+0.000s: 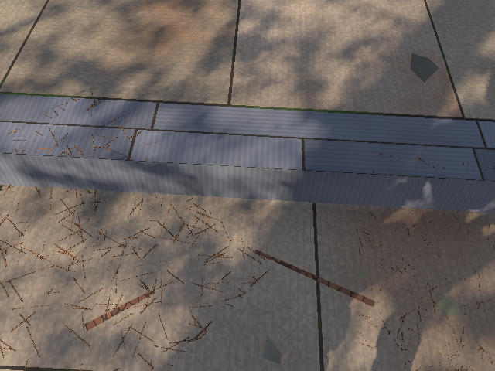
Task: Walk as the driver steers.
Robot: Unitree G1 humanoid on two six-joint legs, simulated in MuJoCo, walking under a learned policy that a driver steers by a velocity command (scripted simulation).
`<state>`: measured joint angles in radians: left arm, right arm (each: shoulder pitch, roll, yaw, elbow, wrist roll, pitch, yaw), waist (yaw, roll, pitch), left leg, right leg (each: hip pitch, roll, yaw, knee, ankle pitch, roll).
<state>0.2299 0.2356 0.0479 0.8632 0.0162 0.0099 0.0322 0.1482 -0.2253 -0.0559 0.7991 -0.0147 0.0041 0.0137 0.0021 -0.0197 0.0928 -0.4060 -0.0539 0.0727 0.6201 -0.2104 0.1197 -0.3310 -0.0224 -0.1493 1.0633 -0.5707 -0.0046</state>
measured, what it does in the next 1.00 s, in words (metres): walks ahead, turning left: right foot, then left foot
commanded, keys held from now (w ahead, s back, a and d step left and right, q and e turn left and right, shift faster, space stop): q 0.36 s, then w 0.56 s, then w+e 0.08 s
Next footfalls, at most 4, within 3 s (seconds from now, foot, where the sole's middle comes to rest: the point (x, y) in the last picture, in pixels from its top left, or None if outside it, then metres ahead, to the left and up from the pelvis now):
0.42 right None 0.09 -0.13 -0.76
0.86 left None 0.19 0.14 -0.76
1.36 right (226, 329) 0.54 0.06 -0.76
1.94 left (161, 307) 0.60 0.25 -0.76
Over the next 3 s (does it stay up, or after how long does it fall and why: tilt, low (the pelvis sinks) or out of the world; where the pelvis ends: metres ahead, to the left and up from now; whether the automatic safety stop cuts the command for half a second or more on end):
stays up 0.51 0.14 0.02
